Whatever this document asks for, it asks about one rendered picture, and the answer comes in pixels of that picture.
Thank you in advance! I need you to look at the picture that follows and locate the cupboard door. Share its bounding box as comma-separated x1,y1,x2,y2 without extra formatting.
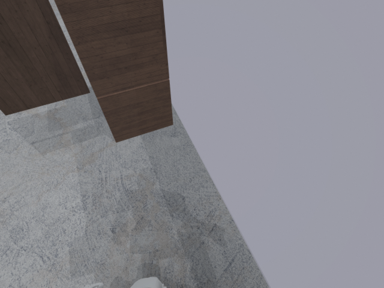
0,0,90,115

